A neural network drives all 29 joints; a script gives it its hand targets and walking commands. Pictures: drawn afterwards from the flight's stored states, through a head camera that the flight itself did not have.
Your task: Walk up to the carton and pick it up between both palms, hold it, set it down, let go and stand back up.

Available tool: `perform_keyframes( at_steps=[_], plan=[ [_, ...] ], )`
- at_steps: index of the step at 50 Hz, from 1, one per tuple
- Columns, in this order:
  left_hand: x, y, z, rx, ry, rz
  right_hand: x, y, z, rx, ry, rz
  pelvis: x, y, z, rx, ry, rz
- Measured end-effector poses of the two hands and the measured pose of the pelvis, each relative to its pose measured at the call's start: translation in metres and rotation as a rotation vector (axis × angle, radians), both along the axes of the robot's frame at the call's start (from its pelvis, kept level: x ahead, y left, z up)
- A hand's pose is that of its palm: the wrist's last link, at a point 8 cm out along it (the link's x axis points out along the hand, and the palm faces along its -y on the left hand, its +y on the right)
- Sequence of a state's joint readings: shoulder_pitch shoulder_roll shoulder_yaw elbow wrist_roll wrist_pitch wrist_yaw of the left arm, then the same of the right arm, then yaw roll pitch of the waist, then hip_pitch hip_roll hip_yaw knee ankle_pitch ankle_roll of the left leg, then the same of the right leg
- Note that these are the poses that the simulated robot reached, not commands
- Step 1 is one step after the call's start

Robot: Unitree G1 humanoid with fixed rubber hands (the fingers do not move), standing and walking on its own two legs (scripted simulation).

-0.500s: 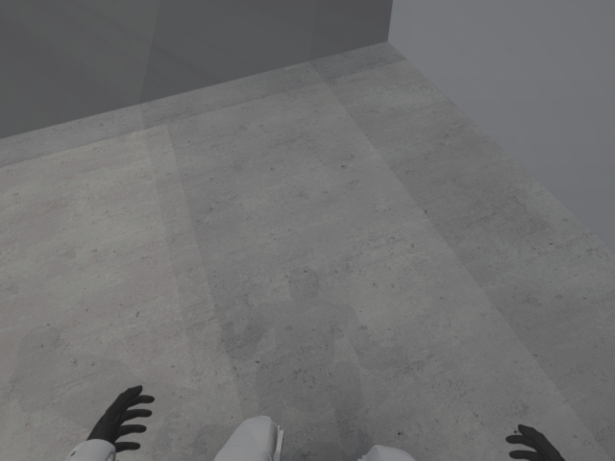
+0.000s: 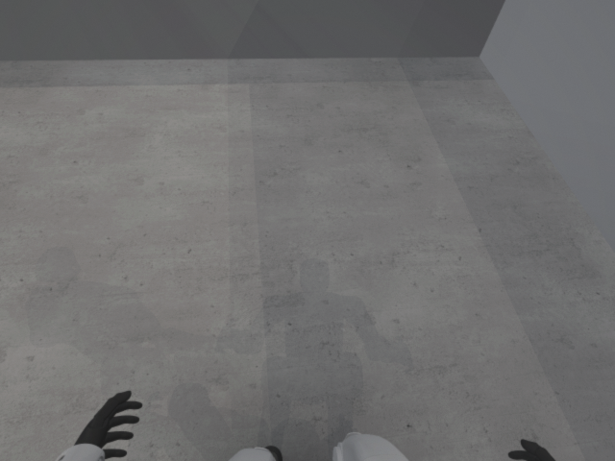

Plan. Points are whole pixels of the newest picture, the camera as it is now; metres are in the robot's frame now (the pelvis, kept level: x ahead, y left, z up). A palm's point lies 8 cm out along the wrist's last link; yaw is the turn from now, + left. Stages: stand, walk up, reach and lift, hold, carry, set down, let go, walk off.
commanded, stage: walk up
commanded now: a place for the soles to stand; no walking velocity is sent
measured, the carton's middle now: out of the picture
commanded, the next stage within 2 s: none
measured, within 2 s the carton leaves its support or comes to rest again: neither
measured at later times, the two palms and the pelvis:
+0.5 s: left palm out of the picture -0.03 +0.27 -0.06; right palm out of the picture +0.06 -0.33 -0.12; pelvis -0.09 -0.06 +0.00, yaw +16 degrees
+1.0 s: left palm out of the picture -0.23 +0.31 -0.11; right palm out of the picture +0.05 -0.22 -0.09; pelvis -0.19 -0.02 +0.00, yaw +35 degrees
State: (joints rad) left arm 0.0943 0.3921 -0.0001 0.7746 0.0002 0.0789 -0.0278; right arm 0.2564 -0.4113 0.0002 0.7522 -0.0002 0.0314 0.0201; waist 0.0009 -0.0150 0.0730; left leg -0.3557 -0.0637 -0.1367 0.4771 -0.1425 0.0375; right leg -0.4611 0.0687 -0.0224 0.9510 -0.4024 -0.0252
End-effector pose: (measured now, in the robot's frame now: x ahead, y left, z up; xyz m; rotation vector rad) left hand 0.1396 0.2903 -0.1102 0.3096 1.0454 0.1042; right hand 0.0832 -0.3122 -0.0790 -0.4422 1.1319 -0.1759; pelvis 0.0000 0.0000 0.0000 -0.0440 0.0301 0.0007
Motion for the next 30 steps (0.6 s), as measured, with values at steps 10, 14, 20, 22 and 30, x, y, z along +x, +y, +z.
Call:
perform_keyframes(
  at_steps=[10, 14, 20, 22, 30],
  plan=[
    [-0.057, -0.015, 0.006, 0.057, -0.003, 0.031, -0.03, -0.016, -0.021, 0.056, -0.004, 0.035, -0.045, -0.025, -0.007, 0.033, 0.007, 0.039],
    [-0.096, -0.021, 0.013, 0.095, 0.012, 0.087, -0.036, -0.021, -0.036, 0.1, 0.008, 0.078, -0.063, -0.04, -0.009, 0.066, 0.007, 0.102],
    [-0.138, -0.023, 0.039, 0.154, -0.007, 0.175, -0.034, -0.019, -0.042, 0.176, 0.039, 0.177, -0.078, -0.055, 0.0, 0.13, 0.0, 0.2],
    [-0.148, -0.023, 0.045, 0.166, -0.019, 0.202, -0.032, -0.017, -0.045, 0.192, 0.048, 0.207, -0.082, -0.058, 0.0, 0.137, -0.003, 0.231],
    [-0.205, -0.022, 0.04, 0.152, -0.04, 0.326, -0.016, -0.004, -0.041, 0.174, 0.053, 0.333, -0.102, -0.063, -0.002, 0.118, -0.013, 0.353]
  ],
)
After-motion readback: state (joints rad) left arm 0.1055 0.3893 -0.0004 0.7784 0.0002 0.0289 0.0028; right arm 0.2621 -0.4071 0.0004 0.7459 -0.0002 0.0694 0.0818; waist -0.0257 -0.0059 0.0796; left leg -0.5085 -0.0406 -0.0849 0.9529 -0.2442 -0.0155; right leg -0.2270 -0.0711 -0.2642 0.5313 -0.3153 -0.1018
